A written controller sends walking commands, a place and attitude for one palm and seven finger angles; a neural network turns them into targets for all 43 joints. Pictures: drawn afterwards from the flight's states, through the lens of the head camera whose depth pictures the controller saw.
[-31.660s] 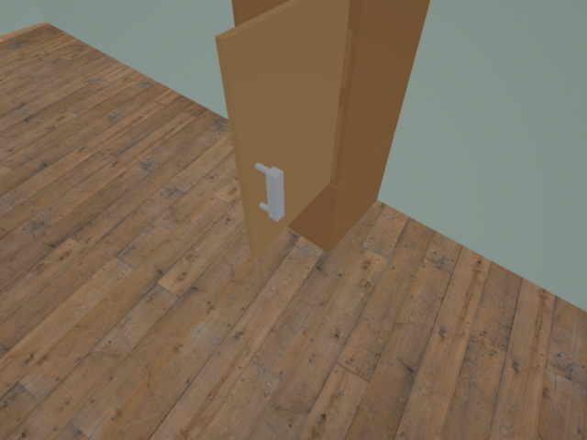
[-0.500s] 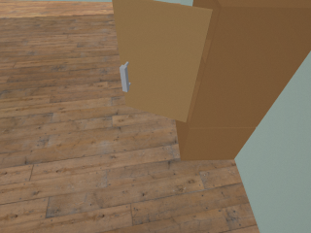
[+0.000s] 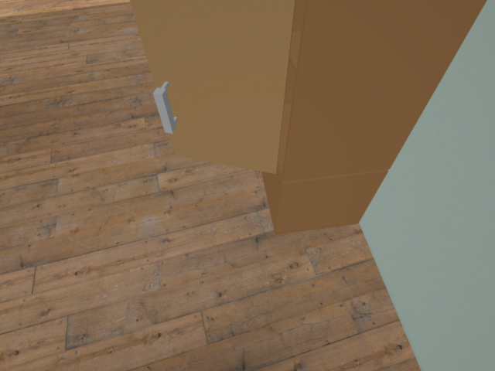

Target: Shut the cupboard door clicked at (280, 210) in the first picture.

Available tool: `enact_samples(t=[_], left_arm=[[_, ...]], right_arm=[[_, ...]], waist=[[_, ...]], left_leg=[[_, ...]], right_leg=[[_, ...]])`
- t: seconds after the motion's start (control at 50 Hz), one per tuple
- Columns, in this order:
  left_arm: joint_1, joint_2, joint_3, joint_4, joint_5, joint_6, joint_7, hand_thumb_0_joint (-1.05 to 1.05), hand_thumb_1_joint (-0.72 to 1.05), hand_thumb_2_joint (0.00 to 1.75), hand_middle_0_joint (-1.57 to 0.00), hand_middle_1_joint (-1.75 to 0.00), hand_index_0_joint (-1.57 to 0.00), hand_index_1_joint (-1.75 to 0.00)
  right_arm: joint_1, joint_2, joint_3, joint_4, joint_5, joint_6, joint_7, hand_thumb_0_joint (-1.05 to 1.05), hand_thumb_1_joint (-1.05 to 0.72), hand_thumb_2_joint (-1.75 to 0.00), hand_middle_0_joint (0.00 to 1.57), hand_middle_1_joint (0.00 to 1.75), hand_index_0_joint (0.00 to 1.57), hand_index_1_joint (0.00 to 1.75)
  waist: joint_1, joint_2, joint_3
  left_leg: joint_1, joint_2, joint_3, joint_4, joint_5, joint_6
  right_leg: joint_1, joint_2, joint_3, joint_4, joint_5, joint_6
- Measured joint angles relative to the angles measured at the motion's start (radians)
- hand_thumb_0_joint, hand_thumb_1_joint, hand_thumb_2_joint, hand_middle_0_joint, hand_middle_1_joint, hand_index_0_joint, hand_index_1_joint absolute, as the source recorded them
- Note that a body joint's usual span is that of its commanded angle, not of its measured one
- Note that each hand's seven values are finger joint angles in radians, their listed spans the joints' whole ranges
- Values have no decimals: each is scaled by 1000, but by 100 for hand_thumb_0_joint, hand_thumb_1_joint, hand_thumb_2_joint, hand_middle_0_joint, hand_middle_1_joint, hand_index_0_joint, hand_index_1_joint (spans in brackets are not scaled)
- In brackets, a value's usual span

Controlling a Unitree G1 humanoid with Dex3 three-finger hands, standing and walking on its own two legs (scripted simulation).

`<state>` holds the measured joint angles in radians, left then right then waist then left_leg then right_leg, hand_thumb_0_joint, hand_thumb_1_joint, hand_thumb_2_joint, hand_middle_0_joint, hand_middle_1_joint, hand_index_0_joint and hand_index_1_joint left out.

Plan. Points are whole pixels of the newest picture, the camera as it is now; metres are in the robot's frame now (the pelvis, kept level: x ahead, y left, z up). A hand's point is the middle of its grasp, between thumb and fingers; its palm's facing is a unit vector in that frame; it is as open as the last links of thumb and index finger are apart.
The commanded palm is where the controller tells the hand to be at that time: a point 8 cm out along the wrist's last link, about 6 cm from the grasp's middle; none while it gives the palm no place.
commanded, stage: turn to face it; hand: left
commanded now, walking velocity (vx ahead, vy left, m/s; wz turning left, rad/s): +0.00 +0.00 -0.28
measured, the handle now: (168, 107) +0.79 +0.29 -0.09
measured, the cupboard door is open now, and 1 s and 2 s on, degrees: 68 68 68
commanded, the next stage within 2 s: take the last steps up to it in 0.40 s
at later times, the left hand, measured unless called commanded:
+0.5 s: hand out of the picture +0.04 +0.20 -0.18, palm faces -0.02 -0.98 -0.20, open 7.4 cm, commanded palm none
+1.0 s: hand out of the picture +0.06 +0.22 -0.17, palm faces +0.01 -0.98 -0.17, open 7.4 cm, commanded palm none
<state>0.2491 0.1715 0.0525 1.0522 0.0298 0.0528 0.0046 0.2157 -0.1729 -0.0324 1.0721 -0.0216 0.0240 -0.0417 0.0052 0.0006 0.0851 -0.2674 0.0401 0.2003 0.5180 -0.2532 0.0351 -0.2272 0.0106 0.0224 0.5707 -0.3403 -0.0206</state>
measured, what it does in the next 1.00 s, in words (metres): steps on the spot: left foot, then right foot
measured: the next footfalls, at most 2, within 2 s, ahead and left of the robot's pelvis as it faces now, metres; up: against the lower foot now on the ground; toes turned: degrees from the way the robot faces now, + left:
left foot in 0.42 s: +0.03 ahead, +0.14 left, +0.00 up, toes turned -3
right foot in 0.66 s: +0.02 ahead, -0.11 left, +0.00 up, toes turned -9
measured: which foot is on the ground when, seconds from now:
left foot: down 0.00-0.06, up 0.08-0.40, down 0.42-0.66, up 0.68-1.00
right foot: down 0.00-0.42, up 0.44-0.64, down 0.66-1.00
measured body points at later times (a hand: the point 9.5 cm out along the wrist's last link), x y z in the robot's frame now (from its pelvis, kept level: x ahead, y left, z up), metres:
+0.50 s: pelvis +0.00 +0.01 +0.00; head +0.03 +0.03 +0.45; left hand +0.04 +0.25 -0.16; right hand +0.07 -0.23 -0.14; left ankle -0.01 +0.14 -0.73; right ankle -0.04 -0.10 -0.71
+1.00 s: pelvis +0.09 +0.04 +0.00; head +0.12 +0.05 +0.45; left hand +0.06 +0.27 -0.16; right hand +0.07 -0.21 -0.14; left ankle +0.16 +0.16 -0.72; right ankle -0.02 -0.11 -0.73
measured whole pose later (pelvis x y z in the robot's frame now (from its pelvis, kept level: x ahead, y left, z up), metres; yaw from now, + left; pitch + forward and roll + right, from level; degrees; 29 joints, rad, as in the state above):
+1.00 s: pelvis +0.09 +0.04 +0.00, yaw -2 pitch +0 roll -1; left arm 0.36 0.16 0.06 1.07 0.04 -0.02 0.00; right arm 0.31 -0.20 -0.04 1.03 -0.02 0.00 0.03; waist 0.00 -0.02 0.06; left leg -0.40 0.07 0.07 0.63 -0.26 0.01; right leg -0.03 -0.09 -0.10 0.40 -0.36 0.06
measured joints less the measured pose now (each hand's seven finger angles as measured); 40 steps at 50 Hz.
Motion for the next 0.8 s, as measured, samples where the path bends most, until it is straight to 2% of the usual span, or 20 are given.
enact_samples(t=[0.08,0.14,0.2,0.24,0.34,0.4,0.42,0.5,0.54,0.56,0.6,0.66,0.68,0.72,0.76,0.8], left_arm=[[-1,-13,4,-21,6,-9,2,0,91,90,-20,-30,-20,-30],[7,-16,1,-28,6,-22,12,0,90,90,-20,-30,-20,-30],[12,-20,3,-29,4,-22,22,0,90,90,-20,-30,-20,-30],[14,-22,4,-28,4,-22,24,0,90,90,-20,-30,-20,-30],[16,-20,11,-34,7,-20,24,0,90,90,-20,-30,-20,-30],[19,-12,16,-35,2,-15,21,0,90,90,-20,-30,-20,-30],[23,-13,17,-37,-2,-12,19,0,90,90,-20,-30,-20,-30],[4,17,27,-42,-6,7,12,0,90,90,-20,-30,-20,-30],[-13,26,32,-48,-4,13,7,0,90,90,-20,-30,-20,-30],[-21,29,31,-52,-4,12,5,0,91,90,-20,-30,-20,-30],[-29,28,25,-60,-4,0,-1,0,91,90,-20,-30,-20,-30],[-13,29,13,-68,1,-31,-9,0,91,90,-19,-30,-20,-30],[-10,23,11,-62,4,-42,-9,0,91,90,-19,-30,-20,-30],[0,3,1,-51,6,-51,-9,0,91,90,-19,-30,-20,-30],[26,-11,-3,-48,6,-59,-5,0,91,90,-20,-30,-20,-30],[54,-19,-4,-40,7,-64,0,0,90,90,-20,-30,-20,-30]], right_arm=[[0,-19,-12,-3,3,12,2,0,-91,-90,20,30,21,30],[-11,-24,-20,-11,4,30,6,0,-91,-90,20,30,21,30],[-35,-24,-22,-28,6,32,6,1,-91,-90,20,30,20,30],[-50,-23,-22,-43,6,27,4,1,-91,-90,20,29,20,30],[-81,-15,-16,-73,10,16,0,1,-91,-90,20,29,20,30],[-89,-8,-7,-87,12,0,-1,0,-91,-90,20,29,20,30],[-83,-12,-4,-93,11,-9,-1,0,-91,-90,20,29,20,30],[-74,17,9,-93,-8,-14,-7,0,-91,-90,20,30,20,30],[-61,25,16,-96,-14,-15,-9,0,-91,-90,20,30,20,30],[-53,26,19,-94,-16,-16,-9,0,-91,-90,20,30,21,30],[-35,19,15,-83,-17,-15,-8,0,-92,-90,20,30,21,30],[9,0,10,-59,-8,-10,7,0,-93,-90,20,30,21,30],[23,-9,6,-49,-4,-7,12,0,-93,-90,20,30,21,30],[55,-31,-4,-30,-5,7,24,0,-92,-90,20,30,21,30],[78,-43,-12,-12,-9,17,34,0,-92,-90,20,30,20,30],[90,-48,-16,-8,-11,17,44,1,-92,-90,20,30,20,30]], waist=[[-1,39,1],[2,35,-8],[8,19,-10],[9,12,-10],[20,-5,-15],[22,-12,-21],[19,1,-29],[29,-38,-21],[23,-34,-11],[19,-27,-5],[13,-11,-2],[11,-6,-25],[10,3,-29],[0,34,-38],[3,40,-52],[2,30,-55]], left_leg=[[-27,31,-10,51,-25,-18],[-91,6,-91,251,-173,-36],[-139,-16,-148,435,-201,-47],[-143,-19,-170,467,-201,-56],[-90,-12,-191,316,-197,-65],[-10,-6,-193,94,-67,-60],[20,10,-197,22,-17,-58],[41,2,-152,31,-73,-45],[55,9,-145,11,-62,-43],[62,13,-145,1,-54,-44],[72,18,-143,-11,-48,-47],[63,11,-130,32,-81,-53],[49,9,-135,78,-127,-46],[-5,2,-161,232,-220,-34],[-71,-14,-162,379,-216,-28],[-128,-16,-150,453,-166,-28]], right_leg=[[-8,27,-7,6,-9,-18],[-5,34,-2,-19,7,-35],[6,38,16,-63,37,-40],[14,40,27,-89,54,-38],[21,44,49,-112,69,-26],[8,51,61,-76,52,-10],[-4,65,58,-51,38,-4],[-89,42,41,190,-124,16],[-125,33,17,289,-144,23],[-126,25,4,290,-144,24],[-101,6,-22,215,-125,22],[-13,-17,-36,-5,-15,11],[-9,-16,-37,-16,37,5],[12,-12,-59,-11,26,0],[46,-20,-65,-53,17,-1],[82,-33,-63,-110,32,5]])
